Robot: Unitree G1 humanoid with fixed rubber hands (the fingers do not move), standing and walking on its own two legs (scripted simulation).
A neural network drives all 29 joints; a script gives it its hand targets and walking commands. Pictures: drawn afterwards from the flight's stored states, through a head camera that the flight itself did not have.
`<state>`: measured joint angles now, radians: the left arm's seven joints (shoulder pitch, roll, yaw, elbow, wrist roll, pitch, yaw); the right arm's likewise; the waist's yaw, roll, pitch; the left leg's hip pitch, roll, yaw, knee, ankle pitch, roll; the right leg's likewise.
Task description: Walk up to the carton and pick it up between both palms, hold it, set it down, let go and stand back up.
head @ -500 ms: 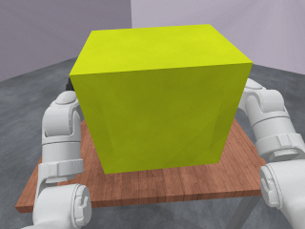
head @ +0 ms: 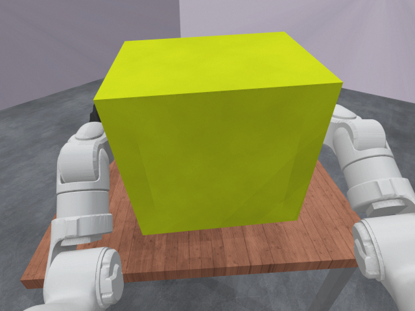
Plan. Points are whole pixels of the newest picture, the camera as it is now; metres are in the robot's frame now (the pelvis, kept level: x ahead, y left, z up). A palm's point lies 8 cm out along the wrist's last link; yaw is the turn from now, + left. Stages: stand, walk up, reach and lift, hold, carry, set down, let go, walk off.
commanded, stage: hold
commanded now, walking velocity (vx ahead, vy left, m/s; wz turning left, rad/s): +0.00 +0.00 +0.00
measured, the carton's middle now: (213, 133) +0.38 +0.01 +0.23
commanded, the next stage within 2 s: none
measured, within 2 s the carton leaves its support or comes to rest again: neither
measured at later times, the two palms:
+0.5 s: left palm (104, 131) +0.35 +0.20 +0.25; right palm (322, 116) +0.37 -0.19 +0.27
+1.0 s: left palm (103, 131) +0.35 +0.20 +0.25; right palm (321, 116) +0.37 -0.19 +0.27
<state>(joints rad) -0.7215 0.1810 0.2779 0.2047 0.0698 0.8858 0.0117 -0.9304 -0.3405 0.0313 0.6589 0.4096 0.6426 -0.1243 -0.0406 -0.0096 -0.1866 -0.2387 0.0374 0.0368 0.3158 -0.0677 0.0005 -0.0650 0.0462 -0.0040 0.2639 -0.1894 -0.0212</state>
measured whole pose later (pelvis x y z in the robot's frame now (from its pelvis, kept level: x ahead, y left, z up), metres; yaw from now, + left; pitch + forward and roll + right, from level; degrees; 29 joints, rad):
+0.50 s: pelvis +0.00 +0.00 +0.00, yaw +0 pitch -1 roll -1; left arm -0.71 0.17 0.28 0.18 0.07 0.89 0.02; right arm -0.91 -0.34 0.03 0.63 0.41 0.64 -0.13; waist -0.04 -0.01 -0.18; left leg -0.23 0.04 0.04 0.31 -0.07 0.00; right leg -0.06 0.05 0.00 0.27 -0.19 -0.02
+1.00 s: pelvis +0.00 +0.00 +0.00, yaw +0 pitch -1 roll -1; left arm -0.72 0.18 0.28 0.20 0.07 0.88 0.01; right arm -0.93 -0.34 0.02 0.66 0.41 0.64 -0.12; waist -0.04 -0.01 -0.18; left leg -0.24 0.04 0.04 0.32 -0.07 0.00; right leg -0.07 0.05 0.00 0.27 -0.19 -0.02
